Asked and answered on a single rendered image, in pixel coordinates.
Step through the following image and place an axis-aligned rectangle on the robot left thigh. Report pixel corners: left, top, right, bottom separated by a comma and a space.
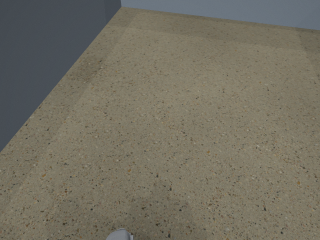
106, 230, 134, 240

